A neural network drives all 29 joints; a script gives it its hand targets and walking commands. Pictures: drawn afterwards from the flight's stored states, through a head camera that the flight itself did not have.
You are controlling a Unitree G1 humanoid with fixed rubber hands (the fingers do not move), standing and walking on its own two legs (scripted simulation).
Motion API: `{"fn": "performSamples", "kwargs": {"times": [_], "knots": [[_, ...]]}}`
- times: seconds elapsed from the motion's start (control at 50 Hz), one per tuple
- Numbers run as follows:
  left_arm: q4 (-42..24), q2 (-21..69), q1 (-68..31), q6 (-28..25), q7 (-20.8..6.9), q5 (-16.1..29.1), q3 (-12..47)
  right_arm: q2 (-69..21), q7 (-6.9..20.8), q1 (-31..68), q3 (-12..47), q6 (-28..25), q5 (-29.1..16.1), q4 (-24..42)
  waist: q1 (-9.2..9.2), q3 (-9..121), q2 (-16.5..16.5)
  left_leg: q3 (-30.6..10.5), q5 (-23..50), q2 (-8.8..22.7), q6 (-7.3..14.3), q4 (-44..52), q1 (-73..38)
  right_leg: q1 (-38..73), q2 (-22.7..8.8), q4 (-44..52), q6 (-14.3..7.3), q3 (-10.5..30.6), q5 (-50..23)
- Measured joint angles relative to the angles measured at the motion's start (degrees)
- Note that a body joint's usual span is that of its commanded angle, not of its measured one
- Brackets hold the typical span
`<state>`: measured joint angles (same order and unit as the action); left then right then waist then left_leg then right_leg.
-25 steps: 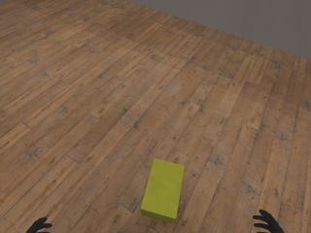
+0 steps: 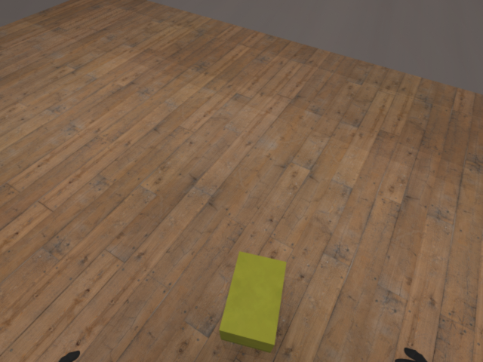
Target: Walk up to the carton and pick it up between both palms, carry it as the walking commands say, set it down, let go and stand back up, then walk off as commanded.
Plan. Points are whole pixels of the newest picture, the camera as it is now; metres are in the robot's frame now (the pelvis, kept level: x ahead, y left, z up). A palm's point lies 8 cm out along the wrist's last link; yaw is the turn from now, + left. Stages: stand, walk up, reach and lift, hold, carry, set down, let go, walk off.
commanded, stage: walk up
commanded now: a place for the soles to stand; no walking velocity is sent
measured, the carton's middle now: (254, 300) +0.41 -0.03 -0.70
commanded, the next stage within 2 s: reach and lift in 0.36 s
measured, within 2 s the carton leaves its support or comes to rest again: neither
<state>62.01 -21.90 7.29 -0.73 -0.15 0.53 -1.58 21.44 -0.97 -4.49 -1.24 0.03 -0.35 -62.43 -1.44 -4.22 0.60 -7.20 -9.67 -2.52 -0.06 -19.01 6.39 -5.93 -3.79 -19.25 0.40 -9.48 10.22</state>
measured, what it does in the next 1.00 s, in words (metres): lowers itself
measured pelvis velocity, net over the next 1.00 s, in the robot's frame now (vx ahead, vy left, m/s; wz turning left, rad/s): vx -0.01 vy -0.01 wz -0.13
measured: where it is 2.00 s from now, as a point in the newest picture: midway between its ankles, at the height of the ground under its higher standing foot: outside the picture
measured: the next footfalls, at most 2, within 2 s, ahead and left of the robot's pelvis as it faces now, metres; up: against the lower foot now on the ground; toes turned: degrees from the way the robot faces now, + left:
none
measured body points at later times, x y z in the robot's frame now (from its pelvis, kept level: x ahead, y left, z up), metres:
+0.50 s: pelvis -0.02 -0.01 -0.01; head +0.04 -0.02 +0.43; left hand +0.14 +0.30 -0.11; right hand +0.15 -0.29 -0.12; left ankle +0.01 +0.12 -0.75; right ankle +0.00 -0.12 -0.75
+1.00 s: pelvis -0.01 -0.01 -0.06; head +0.11 -0.02 +0.38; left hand +0.22 +0.24 -0.16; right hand +0.19 -0.28 -0.16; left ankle +0.01 +0.12 -0.75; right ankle +0.01 -0.12 -0.75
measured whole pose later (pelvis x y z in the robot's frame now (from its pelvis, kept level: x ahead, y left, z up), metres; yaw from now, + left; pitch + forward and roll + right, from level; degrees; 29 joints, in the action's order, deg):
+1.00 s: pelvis -0.01 -0.01 -0.06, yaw -8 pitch +14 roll +0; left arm 32.7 -13.0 0.8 9.9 -3.8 -3.9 -11.8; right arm 11.1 0.0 0.5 -6.8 12.4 4.0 -28.2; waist -2.5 -0.3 -0.9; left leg -0.4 -23.9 1.1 -1.7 -50.3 40.8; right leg -43.3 -0.2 -50.1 -1.0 -1.7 21.3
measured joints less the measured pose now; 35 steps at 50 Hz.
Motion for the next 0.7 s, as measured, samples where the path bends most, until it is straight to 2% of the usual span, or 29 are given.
{"fn": "performSamples", "kwargs": {"times": [0.36, 0.4, 0.46, 0.5, 0.58, 0.7], "knots": [[0.1, 0.3, -1.0, 0.2, 0.1, -0.1, 0.1, -0.5, -0.3, -2.0, 0.2, -0.4, 0.1, -0.5, 0.51, 0.1, 0.1, 0.2, 0.2, 0.5, -0.6, 0.0, 0.0, -0.5, 0.5, -0.7, -0.6, 0.2, 0.1], [-9.2, 0.8, 0.6, 4.5, -0.8, -1.4, -2.6, -0.7, 1.3, -3.0, 0.1, 3.6, -0.9, 7.8, -1.65, 0.3, 0.0, 2.2, -2.1, 1.1, -0.3, -4.2, 4.1, -5.4, 1.3, -5.0, -0.9, 2.8, 1.5], [-20.3, 1.2, -1.1, 11.4, -2.8, -3.3, -6.8, -2.4, 3.5, 0.1, -1.5, 11.2, 1.6, 20.8, -2.76, -3.7, -0.4, 4.4, -4.1, 2.2, -0.7, -9.7, 7.5, -9.6, 2.3, -10.2, -1.1, 5.0, 2.6], [-24.6, 1.2, -3.2, 15.3, -3.8, -3.7, -8.6, -3.8, 3.6, 2.3, -2.7, 15.1, 3.2, 26.6, -2.89, -5.7, -0.6, 5.1, -4.9, 2.7, -0.8, -11.5, 8.5, -11.1, 2.8, -12.1, -1.3, 5.8, 3.1], [-29.6, 2.4, -5.3, 18.5, -4.8, -5.3, -11.4, -5.6, 3.1, 3.3, -4.8, 19.1, 5.6, 32.4, -2.33, -8.4, -0.4, 5.6, -6.1, 3.0, -0.9, -13.3, 8.8, -11.7, 3.1, -14.2, -1.7, 6.2, 4.3], [-29.9, 4.9, -4.2, 17.3, -5.8, -5.5, -13.9, -6.4, 2.3, -0.1, -6.4, 19.3, 5.8, 34.4, -1.47, -5.9, -0.4, 6.4, -9.2, 3.3, -1.5, -17.3, 13.0, -16.6, 3.3, -18.9, -1.9, 7.1, 7.5]]}}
